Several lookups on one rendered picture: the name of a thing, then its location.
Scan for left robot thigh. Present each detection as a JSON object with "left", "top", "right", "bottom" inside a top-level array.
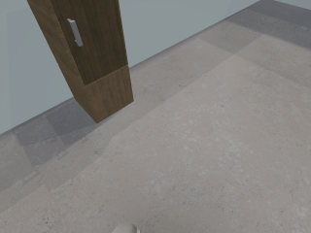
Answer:
[{"left": 112, "top": 223, "right": 141, "bottom": 233}]

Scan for cupboard door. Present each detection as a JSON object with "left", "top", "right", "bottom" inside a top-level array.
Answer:
[{"left": 51, "top": 0, "right": 127, "bottom": 85}]

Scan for handle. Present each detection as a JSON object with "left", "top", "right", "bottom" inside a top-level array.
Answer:
[{"left": 67, "top": 18, "right": 83, "bottom": 47}]

